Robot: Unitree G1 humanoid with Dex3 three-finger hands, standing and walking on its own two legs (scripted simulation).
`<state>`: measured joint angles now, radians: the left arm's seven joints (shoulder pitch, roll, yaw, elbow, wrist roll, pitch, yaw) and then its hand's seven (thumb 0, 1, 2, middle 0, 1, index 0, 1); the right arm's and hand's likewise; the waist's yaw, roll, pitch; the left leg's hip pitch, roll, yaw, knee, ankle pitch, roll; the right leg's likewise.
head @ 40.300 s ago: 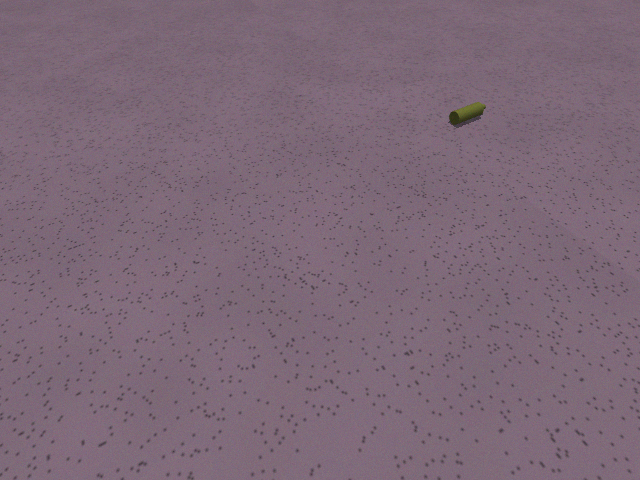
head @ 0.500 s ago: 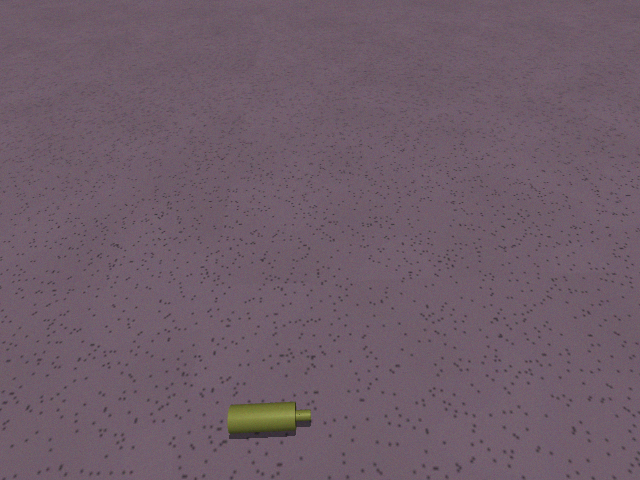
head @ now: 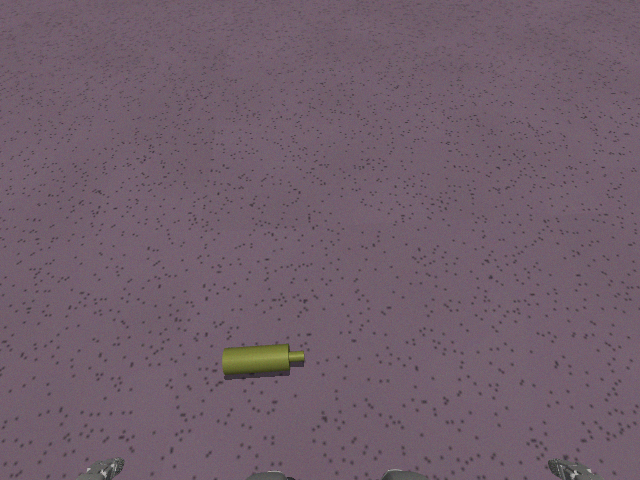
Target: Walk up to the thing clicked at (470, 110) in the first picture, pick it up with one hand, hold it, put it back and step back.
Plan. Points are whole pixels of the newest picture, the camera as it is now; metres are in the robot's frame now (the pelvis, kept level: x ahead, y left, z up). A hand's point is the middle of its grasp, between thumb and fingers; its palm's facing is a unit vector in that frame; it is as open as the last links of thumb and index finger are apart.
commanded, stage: step back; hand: left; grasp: from above
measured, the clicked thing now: (264, 358) +0.49 +0.20 -0.73
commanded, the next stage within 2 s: none
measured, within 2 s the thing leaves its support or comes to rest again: neither
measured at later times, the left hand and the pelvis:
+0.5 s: hand out of the picture -0.01 +0.24 -0.14, palm faces +0.05 -0.90 -0.43, open 7.4 cm; pelvis -0.10 -0.02 +0.00, yaw +3 degrees
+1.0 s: hand out of the picture -0.20 +0.27 -0.16, palm faces -0.05 -0.91 -0.42, open 7.4 cm; pelvis -0.26 -0.01 -0.01, yaw -3 degrees
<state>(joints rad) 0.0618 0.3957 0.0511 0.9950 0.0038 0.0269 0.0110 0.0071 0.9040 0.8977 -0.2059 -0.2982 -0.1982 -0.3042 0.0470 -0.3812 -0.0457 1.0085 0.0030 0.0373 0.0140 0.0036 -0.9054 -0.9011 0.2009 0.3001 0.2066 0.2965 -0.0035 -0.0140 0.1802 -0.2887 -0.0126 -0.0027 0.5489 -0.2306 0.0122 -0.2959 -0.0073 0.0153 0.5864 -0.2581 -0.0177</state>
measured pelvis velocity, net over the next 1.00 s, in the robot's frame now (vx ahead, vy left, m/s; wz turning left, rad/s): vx -0.26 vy -0.01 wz -0.06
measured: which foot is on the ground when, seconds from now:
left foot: down 0.00-0.16, up 0.18-0.58, down 0.60-1.00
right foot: down 0.00-0.00, up 0.02-0.14, down 0.16-0.62, up 0.64-1.00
